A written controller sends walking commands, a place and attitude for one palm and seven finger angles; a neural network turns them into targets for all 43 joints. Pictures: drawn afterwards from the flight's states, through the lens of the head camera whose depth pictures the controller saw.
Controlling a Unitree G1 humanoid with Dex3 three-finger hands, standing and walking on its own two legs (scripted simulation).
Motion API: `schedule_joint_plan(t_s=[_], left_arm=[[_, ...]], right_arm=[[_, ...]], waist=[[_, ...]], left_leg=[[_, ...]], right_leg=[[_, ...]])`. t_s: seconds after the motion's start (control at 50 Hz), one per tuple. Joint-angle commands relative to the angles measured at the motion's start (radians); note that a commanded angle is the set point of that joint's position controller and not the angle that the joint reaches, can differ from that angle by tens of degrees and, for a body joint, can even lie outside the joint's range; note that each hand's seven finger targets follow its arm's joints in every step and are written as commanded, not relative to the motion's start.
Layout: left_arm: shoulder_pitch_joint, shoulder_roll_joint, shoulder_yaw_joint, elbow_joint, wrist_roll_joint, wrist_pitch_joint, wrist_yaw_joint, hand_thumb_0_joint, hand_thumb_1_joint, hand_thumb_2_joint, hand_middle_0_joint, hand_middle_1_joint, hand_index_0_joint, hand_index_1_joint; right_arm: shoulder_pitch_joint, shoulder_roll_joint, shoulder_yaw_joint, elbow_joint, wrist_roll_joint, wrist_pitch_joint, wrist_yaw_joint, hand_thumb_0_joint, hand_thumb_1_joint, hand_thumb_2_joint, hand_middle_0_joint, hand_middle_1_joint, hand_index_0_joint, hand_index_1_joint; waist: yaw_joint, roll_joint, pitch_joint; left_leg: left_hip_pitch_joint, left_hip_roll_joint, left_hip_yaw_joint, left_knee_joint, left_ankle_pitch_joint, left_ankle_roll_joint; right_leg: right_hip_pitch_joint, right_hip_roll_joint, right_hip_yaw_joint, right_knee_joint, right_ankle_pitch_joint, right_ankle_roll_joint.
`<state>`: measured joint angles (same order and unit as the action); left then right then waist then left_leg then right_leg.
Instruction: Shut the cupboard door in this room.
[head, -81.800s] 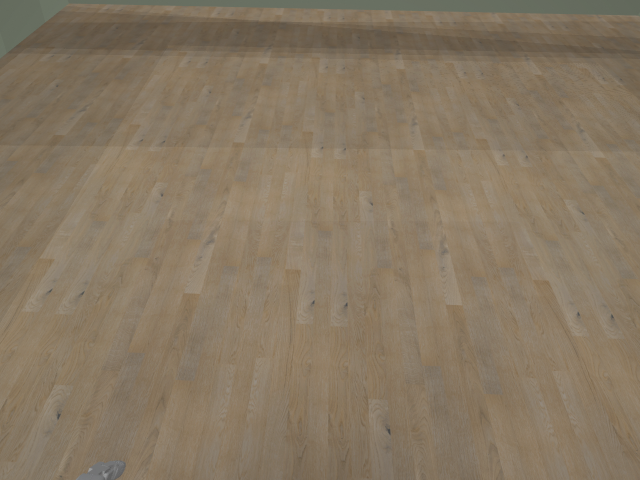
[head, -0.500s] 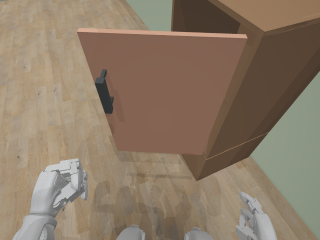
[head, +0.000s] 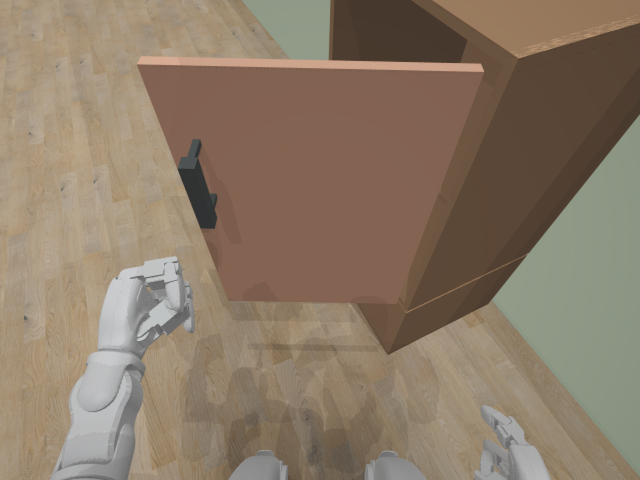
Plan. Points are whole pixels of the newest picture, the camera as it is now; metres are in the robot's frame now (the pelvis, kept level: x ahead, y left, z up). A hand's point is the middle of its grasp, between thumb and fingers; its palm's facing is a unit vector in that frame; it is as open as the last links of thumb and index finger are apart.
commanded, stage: bring the fist close to the handle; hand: left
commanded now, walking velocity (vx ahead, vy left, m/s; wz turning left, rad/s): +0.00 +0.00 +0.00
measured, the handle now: (202, 185) +0.50 +0.19 +0.06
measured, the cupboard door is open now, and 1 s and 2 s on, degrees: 63 63 51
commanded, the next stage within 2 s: push the door shut along its arc in 0.86 s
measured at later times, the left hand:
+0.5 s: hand (205, 245) +0.39 +0.17 +0.06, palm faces +0.01 -1.00 -0.03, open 3.1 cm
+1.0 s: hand (194, 250) +0.38 +0.18 +0.06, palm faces +0.02 -1.00 -0.02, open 3.1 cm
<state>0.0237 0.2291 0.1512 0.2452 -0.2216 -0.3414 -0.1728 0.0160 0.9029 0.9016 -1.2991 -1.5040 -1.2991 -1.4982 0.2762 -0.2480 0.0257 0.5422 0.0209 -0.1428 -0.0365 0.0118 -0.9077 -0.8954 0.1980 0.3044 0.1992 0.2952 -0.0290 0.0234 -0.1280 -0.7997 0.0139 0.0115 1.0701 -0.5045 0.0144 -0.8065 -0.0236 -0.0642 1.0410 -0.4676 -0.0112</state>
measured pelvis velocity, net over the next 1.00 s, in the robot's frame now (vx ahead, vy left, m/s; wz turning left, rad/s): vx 0.00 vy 0.00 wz -0.02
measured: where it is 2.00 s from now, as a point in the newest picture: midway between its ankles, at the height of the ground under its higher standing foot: outside the picture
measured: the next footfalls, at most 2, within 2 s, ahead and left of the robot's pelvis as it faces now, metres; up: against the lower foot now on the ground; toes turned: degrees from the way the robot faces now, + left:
none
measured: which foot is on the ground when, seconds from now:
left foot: down 0.00-1.00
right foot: down 0.00-1.00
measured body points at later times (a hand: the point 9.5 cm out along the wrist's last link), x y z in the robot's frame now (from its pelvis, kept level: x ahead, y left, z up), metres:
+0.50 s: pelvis +0.00 +0.00 +0.00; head +0.08 +0.00 +0.45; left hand +0.39 +0.22 +0.06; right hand +0.11 -0.25 -0.11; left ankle +0.01 +0.11 -0.67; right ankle +0.02 -0.12 -0.67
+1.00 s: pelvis +0.00 +0.00 +0.00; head +0.07 +0.00 +0.45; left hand +0.38 +0.23 +0.06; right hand +0.10 -0.26 -0.10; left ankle +0.01 +0.11 -0.67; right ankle +0.02 -0.12 -0.67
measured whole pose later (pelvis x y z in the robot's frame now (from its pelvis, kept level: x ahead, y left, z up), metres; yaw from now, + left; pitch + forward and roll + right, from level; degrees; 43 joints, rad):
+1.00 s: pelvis +0.00 +0.00 +0.00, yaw -1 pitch +15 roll -1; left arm -0.37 0.27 0.24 0.70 -0.19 -0.43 -0.18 0.02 0.90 0.90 -1.30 -1.50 -1.30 -1.50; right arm 0.29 -0.25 0.01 0.60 0.02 -0.06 -0.02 0.01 -0.91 -0.90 0.20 0.30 0.20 0.29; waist -0.06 0.02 -0.11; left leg -0.82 0.02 0.03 1.04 -0.48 0.02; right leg -0.83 -0.02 -0.05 1.01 -0.43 -0.01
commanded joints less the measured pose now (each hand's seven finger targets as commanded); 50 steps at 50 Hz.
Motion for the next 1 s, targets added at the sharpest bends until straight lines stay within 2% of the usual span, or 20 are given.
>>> schedule_joint_plan(t_s=[0.0, 0.08, 0.14, 0.18, 0.32, 0.38, 0.44, 0.46, 0.48, 0.5, 0.54, 0.64, 0.68, 0.74, 0.78, 0.84, 0.86, 0.88, 0.94, 0.98], left_arm=[[-0.295, 0.156, 0.083, -0.148, -0.007, -0.084, -0.001, 0.0, 0.9, 0.9, -1.3, -1.5, -1.3, -1.5], [-0.407, 0.153, 0.071, -0.069, -0.007, -0.089, -0.01, 0.0, 0.9, 0.9, -1.3, -1.5, -1.3, -1.5], [-0.455, 0.15, 0.071, -0.023, -0.004, -0.086, -0.014, 0.0, 0.9, 0.9, -1.3, -1.5, -1.3, -1.5], [-0.485, 0.198, 0.112, 0.039, 0.001, -0.08, -0.011, 0.0, 0.9, 0.9, -1.3, -1.5, -1.3, -1.5], [-0.616, 0.162, 0.083, 0.108, 0.022, -0.103, 0.008, 0.0, 0.9, 0.9, -1.3, -1.5, -1.3, -1.5], [-0.625, 0.201, 0.125, 0.18, 0.029, -0.105, 0.022, 0.0, 0.9, 0.9, -1.3, -1.5, -1.3, -1.5], [-0.72, 0.2, 0.115, 0.204, 0.04, -0.118, 0.026, 0.0, 0.9, 0.9, -1.3, -1.5, -1.3, -1.5], [-0.697, 0.19, 0.118, 0.212, 0.039, -0.121, 0.025, 0.0, 0.9, 0.9, -1.3, -1.5, -1.3, -1.5], [-0.672, 0.227, 0.147, 0.205, 0.041, -0.127, 0.027, 0.0, 0.9, 0.9, -1.3, -1.5, -1.3, -1.5], [-0.652, 0.205, 0.132, 0.199, 0.04, -0.13, 0.024, 0.0, 0.9, 0.9, -1.3, -1.5, -1.3, -1.5], [-0.645, 0.2, 0.13, 0.205, 0.035, -0.134, 0.021, 0.0, 0.9, 0.9, -1.3, -1.5, -1.3, -1.5], [-0.669, 0.195, 0.127, 0.21, 0.03, -0.145, 0.014, 0.0, 0.9, 0.9, -1.3, -1.5, -1.3, -1.5], [-0.71, 0.229, 0.146, 0.229, 0.033, -0.153, 0.015, 0.0, 0.9, 0.9, -1.3, -1.5, -1.3, -1.5], [-0.701, 0.201, 0.125, 0.189, 0.028, -0.171, 0.009, 0.0, 0.9, 0.9, -1.3, -1.5, -1.3, -1.5], [-0.662, 0.228, 0.152, 0.192, 0.022, -0.175, 0.005, 0.0, 0.9, 0.9, -1.3, -1.5, -1.3, -1.5], [-0.706, 0.217, 0.136, 0.238, 0.021, -0.164, -0.005, 0.0, 0.9, 0.9, -1.3, -1.5, -1.3, -1.5], [-0.697, 0.224, 0.145, 0.249, 0.02, -0.161, -0.009, 0.0, 0.9, 0.9, -1.3, -1.5, -1.3, -1.5], [-0.705, 0.249, 0.159, 0.246, 0.022, -0.161, -0.01, 0.0, 0.9, 0.9, -1.3, -1.5, -1.3, -1.5], [-0.73, 0.206, 0.12, 0.233, 0.016, -0.162, -0.02, 0.0, 0.9, 0.9, -1.3, -1.5, -1.3, -1.5], [-0.754, 0.227, 0.128, 0.25, 0.017, -0.163, -0.026, 0.0, 0.9, 0.9, -1.3, -1.5, -1.3, -1.5]], right_arm=[[-0.036, -0.135, -0.06, -0.117, 0.005, -0.044, -0.016, 0.0, -0.9, -0.9, 0.2, 0.3, 0.2, 0.3], [-0.02, -0.14, -0.06, -0.091, 0.007, -0.039, -0.019, 0.0, -0.9, -0.9, 0.2, 0.3, 0.2, 0.3], [-0.009, -0.141, -0.064, -0.081, 0.006, -0.033, -0.015, 0.0, -0.9, -0.9, 0.2, 0.3, 0.2, 0.3], [0.007, -0.148, -0.064, -0.07, 0.006, -0.022, -0.016, 0.0, -0.9, -0.9, 0.2, 0.3, 0.2, 0.3], [0.033, -0.143, -0.071, -0.056, 0.003, 0.0, -0.001, 0.0, -0.9, -0.9, 0.2, 0.3, 0.2, 0.3], [0.05, -0.15, -0.074, -0.049, 0.0, 0.016, 0.002, 0.0, -0.9, -0.9, 0.2, 0.3, 0.2, 0.3], [0.054, -0.145, -0.072, -0.042, 0.001, 0.029, 0.005, 0.0, -0.9, -0.9, 0.2, 0.3, 0.2, 0.3], [0.058, -0.144, -0.075, -0.044, -0.001, 0.032, 0.008, 0.0, -0.9, -0.9, 0.2, 0.3, 0.2, 0.3], [0.063, -0.149, -0.078, -0.05, -0.001, 0.036, 0.007, 0.0, -0.9, -0.9, 0.2, 0.3, 0.2, 0.3], [0.058, -0.144, -0.076, -0.055, 0.0, 0.039, 0.01, 0.0, -0.9, -0.9, 0.2, 0.3, 0.2, 0.3], [0.061, -0.144, -0.077, -0.056, 0.001, 0.043, 0.013, 0.0, -0.9, -0.9, 0.2, 0.3, 0.2, 0.3], [0.056, -0.143, -0.076, -0.053, 0.004, 0.05, 0.009, 0.0, -0.9, -0.9, 0.2, 0.3, 0.2, 0.3], [0.059, -0.147, -0.076, -0.046, 0.004, 0.051, 0.004, 0.0, -0.9, -0.9, 0.2, 0.3, 0.2, 0.3], [0.049, -0.141, -0.076, -0.05, 0.002, 0.045, 0.004, 0.0, -0.9, -0.9, 0.2, 0.3, 0.2, 0.3], [0.058, -0.147, -0.08, -0.048, 0.001, 0.043, 0.003, 0.0, -0.9, -0.9, 0.2, 0.3, 0.2, 0.3], [0.051, -0.147, -0.074, -0.036, 0.005, 0.046, 0.002, 0.0, -0.9, -0.9, 0.2, 0.3, 0.2, 0.3], [0.047, -0.148, -0.075, -0.04, 0.005, 0.046, 0.001, 0.0, -0.9, -0.9, 0.2, 0.3, 0.2, 0.3], [0.049, -0.15, -0.076, -0.042, 0.006, 0.047, -0.002, 0.0, -0.9, -0.9, 0.2, 0.3, 0.2, 0.3], [0.043, -0.147, -0.074, -0.045, 0.007, 0.043, -0.002, 0.0, -0.9, -0.9, 0.2, 0.3, 0.2, 0.3], [0.052, -0.153, -0.074, -0.042, 0.006, 0.041, -0.005, 0.0, -0.9, -0.9, 0.2, 0.3, 0.2, 0.3]], waist=[[0.0, 0.012, -0.251], [-0.017, 0.013, -0.265], [-0.013, 0.026, -0.306], [-0.012, -0.001, -0.298], [-0.02, 0.033, -0.347], [-0.02, -0.013, -0.334], [-0.035, -0.001, -0.333], [-0.023, 0.006, -0.348], [-0.012, 0.007, -0.368], [-0.01, 0.034, -0.377], [-0.015, -0.008, -0.361], [-0.028, -0.007, -0.323], [-0.035, -0.014, -0.292], [-0.023, 0.033, -0.352], [-0.017, 0.006, -0.367], [-0.037, -0.008, -0.304], [-0.03, -0.009, -0.298], [-0.032, -0.002, -0.301], [-0.034, 0.021, -0.313], [-0.045, -0.017, -0.321]], left_leg=[[0.094, -0.02, -0.03, -0.17, 0.222, 0.001], [0.112, -0.016, -0.034, -0.171, 0.235, 0.0], [0.134, -0.016, -0.032, -0.169, 0.276, -0.002], [0.117, -0.014, -0.034, -0.17, 0.283, -0.003], [0.165, -0.008, -0.035, -0.166, 0.354, -0.01], [0.135, -0.008, -0.031, -0.164, 0.347, -0.006], [0.131, -0.009, -0.027, -0.166, 0.333, -0.006], [0.134, -0.011, -0.024, -0.168, 0.329, -0.006], [0.144, -0.009, -0.026, -0.17, 0.359, -0.006], [0.159, -0.011, -0.02, -0.172, 0.37, -0.007], [0.142, -0.009, -0.018, -0.178, 0.354, -0.006], [0.118, -0.012, -0.008, -0.186, 0.291, -0.001], [0.105, -0.012, -0.014, -0.188, 0.247, 0.002], [0.141, -0.016, -0.011, -0.188, 0.278, 0.0], [0.144, -0.013, -0.012, -0.181, 0.308, 0.002], [0.114, -0.013, -0.014, -0.188, 0.253, 0.001], [0.102, -0.016, -0.011, -0.188, 0.236, 0.002], [0.104, -0.016, -0.011, -0.187, 0.232, 0.003], [0.133, -0.014, -0.017, -0.188, 0.25, 0.0], [0.12, -0.013, -0.022, -0.179, 0.241, 0.004]], right_leg=[[0.184, 0.025, 0.039, -0.147, 0.187, -0.011], [0.17, 0.028, 0.033, -0.144, 0.205, -0.012], [0.181, 0.026, 0.034, -0.137, 0.252, -0.011], [0.194, 0.028, 0.036, -0.137, 0.263, -0.011], [0.171, 0.029, 0.028, -0.121, 0.317, -0.013], [0.187, 0.032, 0.033, -0.125, 0.324, -0.01], [0.18, 0.029, 0.037, -0.129, 0.32, -0.009], [0.19, 0.031, 0.037, -0.13, 0.315, -0.01], [0.211, 0.031, 0.037, -0.127, 0.337, -0.014], [0.211, 0.03, 0.04, -0.129, 0.347, -0.013], [0.221, 0.032, 0.039, -0.137, 0.342, -0.01], [0.21, 0.03, 0.045, -0.155, 0.3, -0.006], [0.194, 0.032, 0.047, -0.163, 0.252, -0.007], [0.214, 0.029, 0.049, -0.154, 0.28, -0.011], [0.232, 0.031, 0.05, -0.151, 0.311, -0.01], [0.196, 0.03, 0.048, -0.162, 0.262, -0.006], [0.2, 0.028, 0.053, -0.169, 0.247, -0.006], [0.204, 0.028, 0.056, -0.17, 0.241, -0.007], [0.186, 0.029, 0.049, -0.163, 0.254, -0.01], [0.187, 0.029, 0.049, -0.159, 0.247, -0.007]])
